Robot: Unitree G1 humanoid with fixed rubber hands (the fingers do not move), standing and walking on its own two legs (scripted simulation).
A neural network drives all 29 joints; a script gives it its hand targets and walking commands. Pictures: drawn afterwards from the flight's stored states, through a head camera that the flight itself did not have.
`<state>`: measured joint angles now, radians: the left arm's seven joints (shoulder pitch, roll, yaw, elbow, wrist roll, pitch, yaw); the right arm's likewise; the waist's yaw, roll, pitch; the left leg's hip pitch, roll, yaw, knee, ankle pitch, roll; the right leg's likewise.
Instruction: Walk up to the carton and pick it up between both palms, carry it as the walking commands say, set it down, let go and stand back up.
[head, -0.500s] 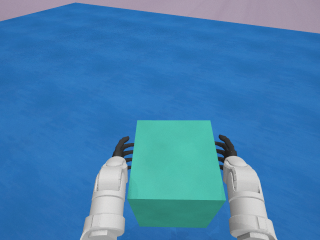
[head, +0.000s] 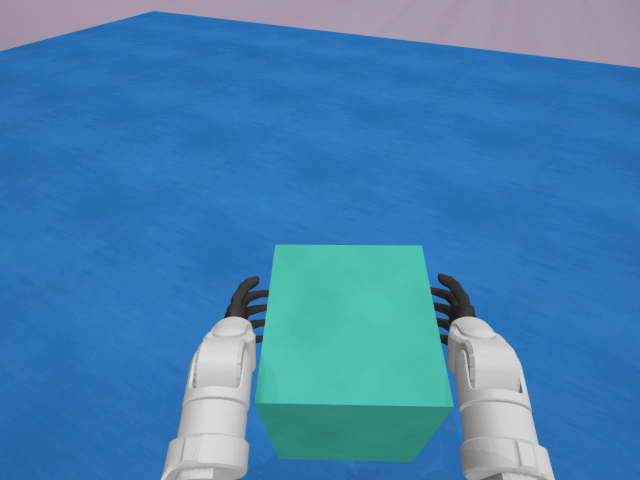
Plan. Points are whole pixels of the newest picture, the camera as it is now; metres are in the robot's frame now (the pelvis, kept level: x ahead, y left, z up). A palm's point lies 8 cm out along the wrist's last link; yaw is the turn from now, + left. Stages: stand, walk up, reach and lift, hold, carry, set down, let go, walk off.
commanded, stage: hold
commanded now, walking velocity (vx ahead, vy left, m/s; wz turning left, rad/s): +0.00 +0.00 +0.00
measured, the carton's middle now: (346, 357) +0.29 +0.00 -0.02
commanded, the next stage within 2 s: carry in 0.14 s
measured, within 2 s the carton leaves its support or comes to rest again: neither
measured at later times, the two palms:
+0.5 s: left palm (183, 341) +0.25 +0.20 +0.07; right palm (418, 329) +0.27 -0.09 +0.08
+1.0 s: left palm (76, 384) +0.18 +0.29 +0.09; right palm (346, 387) +0.19 +0.00 +0.09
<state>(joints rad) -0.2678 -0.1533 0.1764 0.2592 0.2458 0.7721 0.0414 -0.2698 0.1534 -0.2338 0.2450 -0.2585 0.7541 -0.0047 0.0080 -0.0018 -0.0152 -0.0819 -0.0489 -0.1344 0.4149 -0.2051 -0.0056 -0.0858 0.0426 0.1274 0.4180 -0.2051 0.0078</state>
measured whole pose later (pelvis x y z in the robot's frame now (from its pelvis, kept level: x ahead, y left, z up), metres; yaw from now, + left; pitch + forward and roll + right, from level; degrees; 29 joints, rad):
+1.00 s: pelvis -0.05 +0.15 -0.01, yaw +0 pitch +4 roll -2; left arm 0.01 -0.13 0.00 -0.48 0.03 1.19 0.18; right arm 0.01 0.13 -0.06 -0.48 -0.03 1.17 -0.14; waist 0.00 0.02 -0.19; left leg -0.38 -0.11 0.16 0.40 -0.11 0.08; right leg -0.30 -0.04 -0.20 0.50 -0.37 -0.01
